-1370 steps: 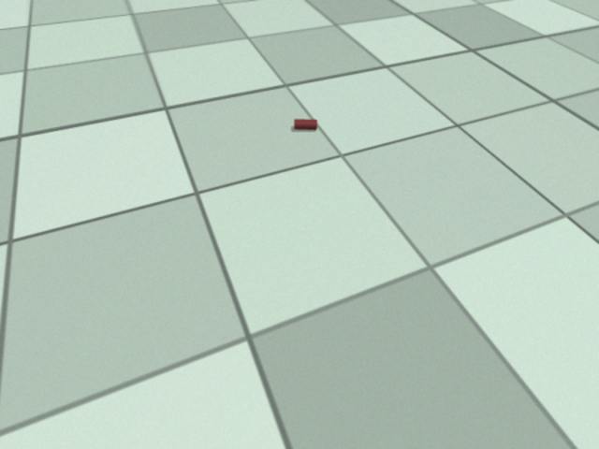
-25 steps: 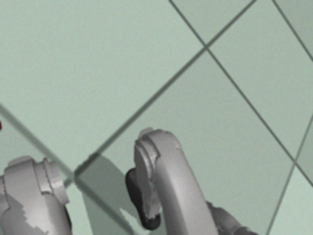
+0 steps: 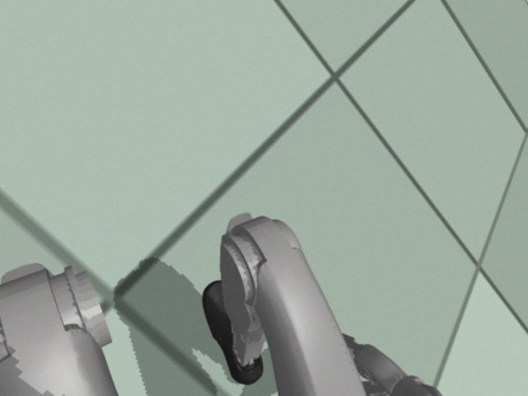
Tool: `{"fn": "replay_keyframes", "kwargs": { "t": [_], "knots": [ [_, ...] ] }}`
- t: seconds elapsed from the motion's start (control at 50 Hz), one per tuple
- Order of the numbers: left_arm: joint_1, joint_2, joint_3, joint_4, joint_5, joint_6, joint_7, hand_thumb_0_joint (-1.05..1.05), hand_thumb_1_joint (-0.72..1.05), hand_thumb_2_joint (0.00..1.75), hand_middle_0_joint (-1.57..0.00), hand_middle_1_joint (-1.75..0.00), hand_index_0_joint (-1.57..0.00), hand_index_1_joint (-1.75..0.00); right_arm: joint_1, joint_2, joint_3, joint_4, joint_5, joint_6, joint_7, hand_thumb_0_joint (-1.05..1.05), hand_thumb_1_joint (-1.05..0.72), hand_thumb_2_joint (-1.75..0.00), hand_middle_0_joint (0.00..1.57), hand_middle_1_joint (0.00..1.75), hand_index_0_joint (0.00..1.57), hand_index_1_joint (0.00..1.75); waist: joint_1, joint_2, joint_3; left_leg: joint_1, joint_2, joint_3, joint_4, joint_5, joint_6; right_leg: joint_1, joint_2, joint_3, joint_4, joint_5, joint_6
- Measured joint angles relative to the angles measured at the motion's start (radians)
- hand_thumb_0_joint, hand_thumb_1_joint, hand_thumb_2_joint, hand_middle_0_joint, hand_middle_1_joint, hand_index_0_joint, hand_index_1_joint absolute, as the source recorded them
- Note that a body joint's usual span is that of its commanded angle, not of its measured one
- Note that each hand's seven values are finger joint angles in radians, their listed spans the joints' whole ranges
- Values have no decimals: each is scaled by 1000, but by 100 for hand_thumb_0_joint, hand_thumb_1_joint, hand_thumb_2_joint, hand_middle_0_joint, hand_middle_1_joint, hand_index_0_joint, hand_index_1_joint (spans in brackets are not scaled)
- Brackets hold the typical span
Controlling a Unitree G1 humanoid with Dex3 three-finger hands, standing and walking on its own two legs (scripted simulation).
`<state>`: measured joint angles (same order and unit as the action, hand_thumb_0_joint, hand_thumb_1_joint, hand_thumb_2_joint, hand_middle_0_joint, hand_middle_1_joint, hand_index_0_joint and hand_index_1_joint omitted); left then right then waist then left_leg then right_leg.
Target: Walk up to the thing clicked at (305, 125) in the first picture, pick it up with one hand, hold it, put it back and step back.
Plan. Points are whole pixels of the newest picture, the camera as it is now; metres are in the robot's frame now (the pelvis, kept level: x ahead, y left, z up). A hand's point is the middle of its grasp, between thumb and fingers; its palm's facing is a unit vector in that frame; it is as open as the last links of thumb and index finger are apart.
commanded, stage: open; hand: left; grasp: from above
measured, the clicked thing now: out of the picture +0.42 +0.34 -0.27
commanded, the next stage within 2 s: withdraw in 0.50 s
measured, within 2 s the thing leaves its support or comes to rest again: rests again in 0.16 s
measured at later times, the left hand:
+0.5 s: hand out of the picture +0.40 +0.35 -0.23, palm faces -0.44 -0.20 -0.88, open 13.3 cm
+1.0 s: hand out of the picture +0.41 +0.39 -0.12, palm faces -0.27 -0.07 -0.96, open 14.0 cm
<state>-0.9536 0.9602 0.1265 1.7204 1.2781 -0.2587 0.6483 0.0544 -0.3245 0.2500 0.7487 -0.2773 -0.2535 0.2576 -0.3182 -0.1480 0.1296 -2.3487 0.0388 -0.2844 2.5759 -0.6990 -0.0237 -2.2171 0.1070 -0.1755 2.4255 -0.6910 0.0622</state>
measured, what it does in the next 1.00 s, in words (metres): stands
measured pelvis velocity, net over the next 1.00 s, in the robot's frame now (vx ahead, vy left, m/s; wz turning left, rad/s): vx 0.01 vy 0.00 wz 0.05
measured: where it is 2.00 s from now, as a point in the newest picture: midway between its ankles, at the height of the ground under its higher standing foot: (174, 380)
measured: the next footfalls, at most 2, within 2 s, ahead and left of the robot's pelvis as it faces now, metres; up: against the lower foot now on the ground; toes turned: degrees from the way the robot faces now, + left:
none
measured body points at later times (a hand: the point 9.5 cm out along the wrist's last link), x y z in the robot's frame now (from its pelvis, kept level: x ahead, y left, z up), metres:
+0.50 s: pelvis +0.00 +0.00 +0.00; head +0.25 +0.13 +0.35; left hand +0.42 +0.36 -0.18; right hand +0.09 -0.26 -0.06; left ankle +0.07 +0.13 -0.26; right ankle +0.11 -0.12 -0.26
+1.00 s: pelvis +0.01 +0.00 +0.02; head +0.21 +0.10 +0.41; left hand +0.42 +0.39 -0.07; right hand +0.12 -0.25 -0.08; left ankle +0.07 +0.13 -0.26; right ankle +0.11 -0.12 -0.26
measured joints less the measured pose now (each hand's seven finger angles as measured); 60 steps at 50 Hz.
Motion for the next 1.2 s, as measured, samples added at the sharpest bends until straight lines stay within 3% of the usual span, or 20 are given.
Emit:
{"fn": "replay_keyframes", "kwargs": {
  "t": [0.18, 0.3, 0.38, 0.52, 0.66, 0.76, 0.84, 0.92, 1.06, 1.14, 1.2],
  "knots": [
    [20, -15, 11, -36, -22, 20, -17, 0, -11, 66, -42, -69, -43, -68, 2, 7, 5, -10, 6, 1, 9, 0, -89, -90, 20, 30, 20, 30, 3, 10, -1, 1, 1, 2, -9, -8, 0, 3, -2, 0, -10, -8, -2],
    [32, 0, 43, -44, -26, 15, -31, 0, -23, 75, -31, -77, -32, -77, -6, 9, 3, -21, 6, 5, 7, 0, -89, -90, 20, 30, 20, 30, 5, 9, 5, 8, 1, 1, -13, -6, -3, 6, -2, 0, -11, -6, -2],
    [27, 8, 34, -40, -33, 6, -45, 0, -29, 80, -25, -82, -26, -82, -9, 4, -1, -25, 4, 14, 2, 0, -89, -90, 20, 30, 20, 30, 9, 11, 8, 5, 0, 1, -13, 0, -2, 4, -2, 0, -11, 0, -1],
    [26, 21, 34, -32, -21, -19, -61, 0, -36, 87, -18, -90, -18, -90, -5, 1, 4, -25, 3, 32, -8, 0, -89, -90, 20, 30, 20, 30, 4, 6, 12, 8, -1, 1, -9, 7, 0, 8, -1, 0, -8, 6, 0],
    [34, 12, 22, -40, 2, -37, -42, 0, -40, 91, -12, -97, -13, -95, 12, 4, 14, -23, 0, 45, -16, 0, -89, -90, 20, 30, 20, 30, 5, 2, 2, 3, 0, -2, -7, 7, 3, 6, 1, -3, -12, 9, -1],
    [55, -5, 54, -91, 24, -23, -5, 0, -43, 92, -10, -98, -12, -96, 19, 7, 7, -20, -1, 34, -7, 0, -89, -90, 20, 30, 20, 30, 11, 3, -8, 1, 0, -2, -5, 2, 2, 4, 0, -3, -10, 3, -2],
    [95, -48, 94, -211, 9, 21, -5, 0, -45, 93, -9, -98, -11, -96, 39, 15, -27, -12, 13, 32, 9, 0, -89, -90, 20, 30, 20, 30, 31, 25, -49, -9, -5, 3, -11, -1, -5, -7, -7, 0, -8, -5, -11],
    [138, -106, 77, -346, -45, 90, -63, 0, -47, 94, -9, -97, -10, -96, 56, 29, -85, 4, 46, 56, 19, 0, -89, -90, 20, 30, 20, 30, 65, 75, -123, -17, -9, 22, -37, -4, -7, -17, -19, 13, -19, -20, -16],
    [172, -202, -61, -503, -169, 198, -287, 0, -48, 96, -9, -97, -10, -96, 50, 40, -183, 2, 134, 126, 5, 0, -90, -90, 20, 30, 20, 30, 150, 167, -216, 49, 3, 94, -153, 2, 8, 31, -34, 65, -95, -30, -17],
    [160, -235, -124, -542, -229, 192, -421, 0, -47, 96, -9, -97, -10, -97, 44, 36, -204, -27, 169, 159, -26, 0, -90, -90, 20, 30, 20, 30, 179, 183, -219, 114, 7, 127, -235, 23, 12, 82, -40, 88, -156, -14, -23],
    [137, -246, -143, -530, -239, 158, -486, 0, -47, 97, -9, -98, -9, -97, 45, 28, -199, -49, 181, 178, -56, 0, -90, -90, 20, 30, 20, 30, 182, 175, -213, 146, 8, 137, -278, 41, 13, 107, -43, 95, -189, 3, -30]
  ]
}}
